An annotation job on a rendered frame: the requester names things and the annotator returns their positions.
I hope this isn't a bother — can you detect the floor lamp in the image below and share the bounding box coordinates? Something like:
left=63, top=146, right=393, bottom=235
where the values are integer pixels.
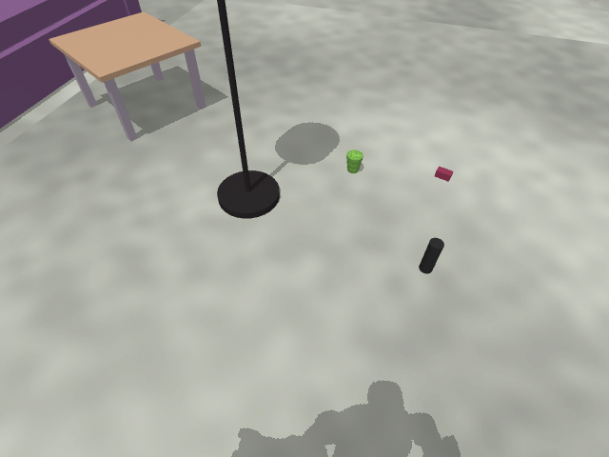
left=217, top=0, right=280, bottom=219

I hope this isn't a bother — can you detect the sofa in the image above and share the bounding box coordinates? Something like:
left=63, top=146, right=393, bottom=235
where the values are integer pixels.
left=0, top=0, right=142, bottom=129

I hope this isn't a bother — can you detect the coffee table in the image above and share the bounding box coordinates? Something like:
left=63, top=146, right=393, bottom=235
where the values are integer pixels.
left=49, top=11, right=206, bottom=141

